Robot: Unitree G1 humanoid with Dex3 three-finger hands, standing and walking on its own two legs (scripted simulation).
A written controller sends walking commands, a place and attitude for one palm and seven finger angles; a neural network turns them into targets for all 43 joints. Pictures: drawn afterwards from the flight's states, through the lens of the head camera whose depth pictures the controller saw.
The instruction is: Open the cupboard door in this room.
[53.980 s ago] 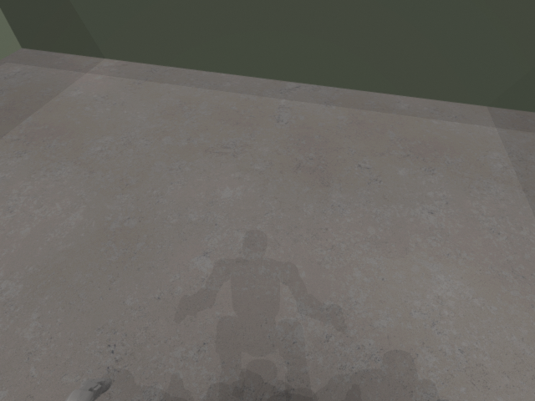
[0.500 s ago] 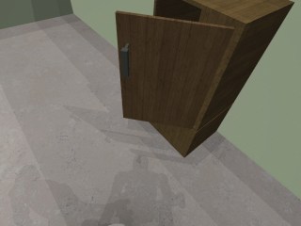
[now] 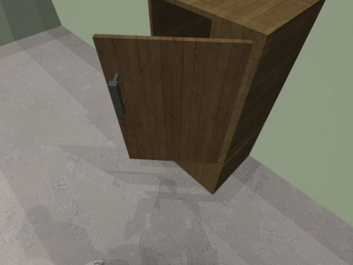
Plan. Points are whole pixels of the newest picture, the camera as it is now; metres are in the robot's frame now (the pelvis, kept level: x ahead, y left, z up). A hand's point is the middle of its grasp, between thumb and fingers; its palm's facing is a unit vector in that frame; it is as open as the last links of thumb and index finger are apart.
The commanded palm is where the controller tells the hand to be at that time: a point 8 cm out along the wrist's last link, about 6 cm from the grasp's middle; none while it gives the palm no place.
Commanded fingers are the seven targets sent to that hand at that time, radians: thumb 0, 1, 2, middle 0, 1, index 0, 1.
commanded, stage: come to a stop and stand still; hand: left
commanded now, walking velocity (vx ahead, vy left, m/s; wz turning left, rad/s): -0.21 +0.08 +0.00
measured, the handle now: (118, 94) +0.58 +0.19 +0.03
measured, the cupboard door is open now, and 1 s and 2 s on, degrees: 41 41 41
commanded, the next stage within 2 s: look again from close up in 0.96 s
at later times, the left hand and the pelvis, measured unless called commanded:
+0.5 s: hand out of the picture -0.06 +0.22 -0.17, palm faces +0.06 -0.98 -0.18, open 7.4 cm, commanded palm none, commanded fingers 0.00 0.90 0.90 -0.20 -0.30 -0.20 -0.30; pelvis -0.04 +0.03 +0.01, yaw +0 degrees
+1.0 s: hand out of the picture -0.02 +0.18 -0.18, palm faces +0.03 -0.98 -0.21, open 7.4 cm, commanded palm none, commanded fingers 0.00 0.90 0.90 -0.20 -0.30 -0.20 -0.30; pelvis -0.04 +0.00 +0.00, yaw +1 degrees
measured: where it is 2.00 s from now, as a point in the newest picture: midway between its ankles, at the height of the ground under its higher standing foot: outside the picture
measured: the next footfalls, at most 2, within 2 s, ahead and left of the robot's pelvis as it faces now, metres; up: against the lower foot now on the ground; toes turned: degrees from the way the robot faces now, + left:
right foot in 0.60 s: -0.05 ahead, -0.11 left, +0.00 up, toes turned -1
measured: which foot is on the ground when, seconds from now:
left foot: down 0.00-1.00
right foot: down 0.00-0.22, up 0.24-0.58, down 0.60-1.00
